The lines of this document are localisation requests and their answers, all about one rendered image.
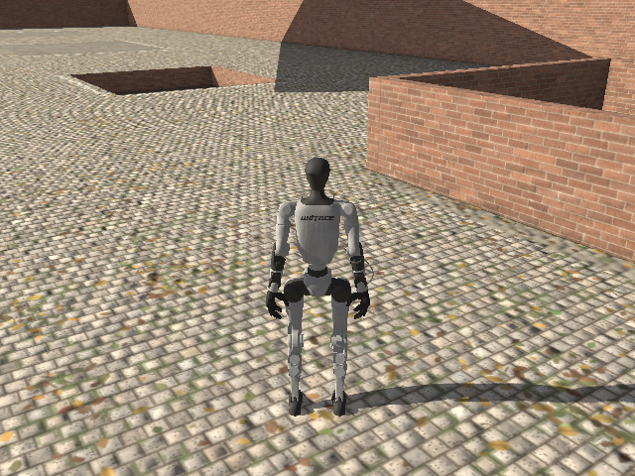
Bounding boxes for right robot forearm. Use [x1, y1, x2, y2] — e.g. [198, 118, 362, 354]
[350, 242, 368, 293]

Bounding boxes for right robot hand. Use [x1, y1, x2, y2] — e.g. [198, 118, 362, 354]
[346, 290, 370, 319]

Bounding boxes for left robot forearm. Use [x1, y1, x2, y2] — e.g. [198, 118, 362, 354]
[267, 242, 286, 293]

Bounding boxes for left robot shin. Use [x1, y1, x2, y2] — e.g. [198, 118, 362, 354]
[288, 334, 302, 402]

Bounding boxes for robot left upper arm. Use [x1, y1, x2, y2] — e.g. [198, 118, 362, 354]
[275, 200, 297, 257]

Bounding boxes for left robot hand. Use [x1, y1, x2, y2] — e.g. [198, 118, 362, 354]
[266, 291, 289, 319]

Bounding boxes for robot head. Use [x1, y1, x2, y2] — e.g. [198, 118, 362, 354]
[301, 158, 334, 205]

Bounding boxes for robot right upper arm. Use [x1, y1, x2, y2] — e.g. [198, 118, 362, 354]
[338, 200, 361, 257]

